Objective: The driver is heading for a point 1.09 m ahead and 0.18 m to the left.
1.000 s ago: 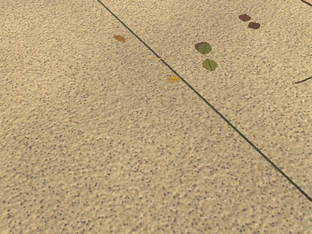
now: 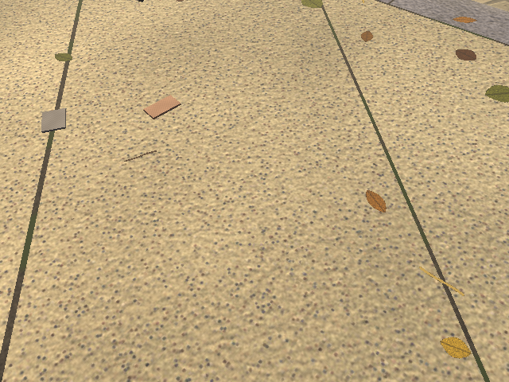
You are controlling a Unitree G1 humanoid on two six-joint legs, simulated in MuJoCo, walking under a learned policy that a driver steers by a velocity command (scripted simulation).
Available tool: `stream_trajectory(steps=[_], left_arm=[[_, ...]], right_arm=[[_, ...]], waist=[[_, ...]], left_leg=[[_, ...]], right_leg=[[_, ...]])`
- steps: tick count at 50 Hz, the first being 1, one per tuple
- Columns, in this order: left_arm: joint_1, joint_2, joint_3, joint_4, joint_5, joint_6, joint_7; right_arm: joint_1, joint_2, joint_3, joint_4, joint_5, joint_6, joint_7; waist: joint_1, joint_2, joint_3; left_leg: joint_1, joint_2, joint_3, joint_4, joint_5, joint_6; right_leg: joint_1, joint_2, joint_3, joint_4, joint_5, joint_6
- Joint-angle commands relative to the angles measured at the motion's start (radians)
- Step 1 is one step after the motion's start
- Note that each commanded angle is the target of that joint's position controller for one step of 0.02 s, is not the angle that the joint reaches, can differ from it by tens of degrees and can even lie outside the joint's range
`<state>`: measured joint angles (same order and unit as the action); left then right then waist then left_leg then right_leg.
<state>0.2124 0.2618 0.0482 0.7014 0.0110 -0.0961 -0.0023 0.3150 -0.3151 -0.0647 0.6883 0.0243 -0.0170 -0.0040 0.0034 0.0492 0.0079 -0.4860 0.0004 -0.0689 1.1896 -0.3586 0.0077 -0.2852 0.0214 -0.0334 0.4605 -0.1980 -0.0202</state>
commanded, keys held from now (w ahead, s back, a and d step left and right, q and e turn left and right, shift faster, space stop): w+q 0.58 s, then w+e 0.42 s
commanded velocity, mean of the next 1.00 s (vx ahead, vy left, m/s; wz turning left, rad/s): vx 0.50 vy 0.00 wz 0.33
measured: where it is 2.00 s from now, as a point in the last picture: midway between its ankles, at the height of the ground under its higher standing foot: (215, 214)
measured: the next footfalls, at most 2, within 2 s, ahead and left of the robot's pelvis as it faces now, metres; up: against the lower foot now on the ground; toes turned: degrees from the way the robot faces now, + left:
left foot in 0.36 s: +0.33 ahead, +0.18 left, +0.00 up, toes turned +15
right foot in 0.86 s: +0.67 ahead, +0.07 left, +0.00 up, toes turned +20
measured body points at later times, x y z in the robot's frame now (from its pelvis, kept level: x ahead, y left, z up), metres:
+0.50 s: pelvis +0.26 +0.08 +0.00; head +0.30 +0.10 +0.44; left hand +0.29 +0.39 -0.12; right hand +0.48 -0.14 -0.09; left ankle +0.29 +0.16 -0.74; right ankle +0.23 -0.09 -0.65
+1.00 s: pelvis +0.56 +0.11 +0.00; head +0.59 +0.11 +0.45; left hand +0.61 +0.41 -0.10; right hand +0.74 -0.12 -0.12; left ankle +0.42 +0.21 -0.65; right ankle +0.64 +0.06 -0.74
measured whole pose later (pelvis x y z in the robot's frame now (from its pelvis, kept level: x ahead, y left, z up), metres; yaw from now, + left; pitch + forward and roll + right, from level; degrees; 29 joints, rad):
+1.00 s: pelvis +0.56 +0.11 +0.00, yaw +16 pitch +1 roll +0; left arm 0.22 0.29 0.05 0.72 -0.01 -0.08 -0.04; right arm 0.29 -0.30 -0.04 0.72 0.00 -0.08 0.00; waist 0.00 0.02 0.03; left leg -0.38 -0.01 -0.05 1.13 -0.38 0.01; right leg -0.35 0.09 0.02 0.48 -0.16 -0.08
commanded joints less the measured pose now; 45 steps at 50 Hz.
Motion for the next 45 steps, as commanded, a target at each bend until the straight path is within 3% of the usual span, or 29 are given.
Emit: stream_trajectory(steps=[1,4,9,13,15,16,17,18,19,20,21,22,23,24,25,27,29,32,35,39,41,42,43,44,45], left_arm=[[0.026,0.111,0.032,-0.022,-0.004,-0.014,0.003],[0.036,0.151,0.047,0.011,-0.003,-0.017,0.003],[0.052,0.186,0.054,0.051,-0.012,-0.003,0.009],[0.095,0.221,0.065,0.086,-0.031,0.017,0.008],[0.091,0.25,0.074,0.09,-0.041,0.028,0.013],[0.089,0.266,0.079,0.089,-0.045,0.035,0.017],[0.075,0.264,0.078,0.086,-0.049,0.042,0.021],[0.087,0.231,0.063,0.075,-0.034,0.039,0.026],[0.182,0.081,0.012,0.013,0.017,0.019,0.01],[0.1,0.139,0.014,0.0,-0.01,-0.019,-0.003],[-0.011,0.199,0.031,-0.033,-0.051,-0.038,-0.011],[-0.033,0.182,0.023,-0.042,-0.047,-0.049,-0.008],[-0.031,0.18,0.025,-0.03,-0.021,-0.05,0.0],[-0.011,0.188,0.031,-0.024,-0.007,-0.041,0.001],[0.003,0.186,0.033,-0.021,-0.003,-0.029,-0.001],[0.005,0.156,0.027,-0.017,0.006,-0.01,0.0],[-0.061,0.125,0.016,-0.036,0.009,-0.002,0.001],[-0.147,0.082,-0.006,-0.036,0.0,-0.007,-0.015],[-0.222,0.098,-0.005,-0.054,-0.021,-0.011,-0.028],[-0.264,0.124,0.002,-0.086,-0.026,-0.012,-0.045],[-0.205,0.138,0.01,-0.078,-0.027,-0.011,-0.051],[-0.117,0.158,0.023,-0.055,-0.024,-0.011,-0.05],[0.018,0.196,0.044,-0.02,-0.019,-0.009,-0.045],[0.142,0.282,0.065,-0.015,-0.01,-0.007,-0.041],[0.199,0.288,0.07,0.01,-0.03,-0.002,-0.051]], right_arm=[[-0.045,-0.051,-0.02,-0.102,0.002,-0.004,0.007],[-0.096,-0.031,-0.012,-0.122,-0.006,0.0,0.01],[-0.229,-0.008,0.0,-0.146,-0.003,-0.016,0.039],[-0.312,-0.016,-0.002,-0.187,0.002,-0.016,0.06],[-0.284,-0.047,-0.018,-0.194,-0.005,-0.011,0.064],[-0.221,-0.074,-0.033,-0.183,-0.009,-0.006,0.062],[-0.077,-0.114,-0.059,-0.147,-0.007,-0.003,0.056],[0.105,-0.178,-0.093,-0.099,-0.002,0.007,0.038],[0.093,-0.305,-0.11,-0.1,0.011,0.001,0.026],[0.132,-0.237,-0.086,-0.134,0.004,-0.016,0.029],[0.101,-0.179,-0.067,-0.118,-0.008,-0.03,0.034],[0.046,-0.157,-0.06,-0.116,-0.006,-0.038,0.033],[-0.024,-0.129,-0.05,-0.124,-0.008,-0.039,0.031],[-0.069,-0.107,-0.04,-0.137,-0.02,-0.041,0.027],[-0.09,-0.104,-0.038,-0.142,-0.025,-0.042,0.024],[-0.089,-0.11,-0.039,-0.127,-0.019,-0.046,0.015],[-0.064,-0.134,-0.046,-0.107,-0.016,-0.046,0.001],[-0.029,-0.117,-0.037,-0.071,-0.014,-0.046,-0.007],[0.033,-0.132,-0.036,-0.027,-0.012,-0.053,0.0],[0.073,-0.145,-0.041,0.021,-0.014,-0.047,0.001],[0.052,-0.154,-0.044,0.028,-0.015,-0.039,-0.003],[0.028,-0.156,-0.043,0.024,-0.017,-0.033,-0.006],[0.024,-0.138,-0.034,0.014,-0.024,-0.029,-0.013],[0.085,-0.089,-0.014,-0.022,-0.04,-0.036,-0.017],[0.148,-0.035,0.004,-0.019,-0.045,-0.054,-0.01]], waist=[[0.021,-0.168,0.013],[0.023,-0.129,0.022],[0.067,-0.108,0.046],[0.08,-0.109,0.075],[0.042,-0.135,0.039],[-0.001,-0.149,-0.007],[-0.087,-0.132,-0.081],[-0.169,-0.072,-0.171],[-0.054,0.228,-0.251],[-0.12,0.142,-0.421],[-0.139,0.076,-0.273],[-0.097,0.014,-0.175],[-0.051,-0.031,-0.112],[-0.012,-0.012,-0.086],[0.008,-0.001,-0.074],[0.022,-0.009,-0.053],[0.005,-0.011,-0.022],[-0.045,0.021,-0.009],[-0.087,0.029,0.019],[-0.094,0.029,0.056],[-0.056,0.039,0.03],[-0.005,0.033,-0.031],[0.056,0.004,-0.131],[0.063,-0.144,-0.275],[0.047,-0.342,-0.338]], left_leg=[[-0.221,0.096,-0.033,-0.026,0.065,-0.011],[-0.26,0.109,-0.03,-0.14,0.153,-0.027],[-0.197,0.095,0.039,-0.414,0.375,-0.01],[-0.172,0.073,0.09,-0.533,0.319,0.032],[-0.08,0.019,0.142,-0.558,0.216,0.073],[0.017,-0.02,0.169,-0.566,0.171,0.098],[0.217,-0.063,0.184,-0.626,0.215,0.134],[0.526,-0.033,0.084,-0.646,0.242,0.179],[0.886,0.252,-0.462,-0.691,0.132,0.358],[0.94,0.338,-0.778,-0.863,-0.061,0.427],[0.848,0.306,-0.637,-0.895,-0.01,0.364],[0.699,0.266,-0.52,-0.897,0.076,0.33],[0.557,0.228,-0.427,-0.903,0.193,0.305],[0.454,0.198,-0.366,-0.922,0.292,0.296],[0.391,0.183,-0.344,-0.943,0.336,0.297],[0.301,0.165,-0.284,-0.96,0.425,0.303],[0.242,0.134,-0.229,-0.967,0.436,0.289],[0.217,0.091,-0.126,-0.97,0.361,0.23],[0.276,0.139,-0.142,-0.972,0.282,0.217],[0.476,0.227,-0.16,-0.917,0.379,0.199],[0.526,0.228,-0.123,-0.848,0.587,0.17],[0.523,0.196,-0.076,-0.743,0.778,0.148],[0.465,0.146,-0.019,-0.559,0.862,0.117],[0.184,0.053,0.038,-0.228,0.585,0.051],[-0.126,-0.092,0.018,0.029,-0.159,-0.011]], right_leg=[[0.166,-0.27,0.244,-0.272,0.068,-0.157],[0.187,-0.288,0.152,-0.298,0.189,-0.177],[0.222,-0.261,-0.019,-0.3,0.265,-0.139],[0.321,-0.296,-0.076,-0.264,0.355,-0.114],[0.364,-0.3,-0.117,-0.155,0.662,-0.094],[0.37,-0.294,-0.139,-0.042,0.826,-0.083],[0.314,-0.268,-0.17,0.145,0.882,-0.059],[0.102,-0.233,-0.174,0.417,0.688,-0.02],[-0.376,-0.051,-0.135,0.797,-0.283,0.044],[-0.49,0.0,0.109,0.939,-0.4,0.04],[-0.57,-0.051,0.129,0.931,-0.298,0.021],[-0.543,-0.09,0.122,0.845,-0.208,0.011],[-0.479,-0.12,0.121,0.757,-0.161,0.019],[-0.404,-0.14,0.128,0.706,-0.127,0.027],[-0.36,-0.142,0.126,0.674,-0.112,0.038],[-0.329,-0.134,0.102,0.594,-0.084,0.069],[-0.327,-0.116,0.088,0.464,0.021,0.093],[-0.245,-0.093,0.063,0.222,0.279,0.093],[-0.237,-0.087,0.065,0.136,0.356,0.064],[-0.349,-0.083,0.069,0.083,0.197,-0.011],[-0.278,-0.053,0.042,0.066,0.108,-0.049],[-0.146,-0.013,0.006,0.045,0.113,-0.074],[0.062,-0.009,0.021,0.054,0.161,-0.106],[0.405,-0.203,0.351,0.056,0.172,-0.223],[0.624,-0.342,0.774,-0.095,-0.038,-0.342]])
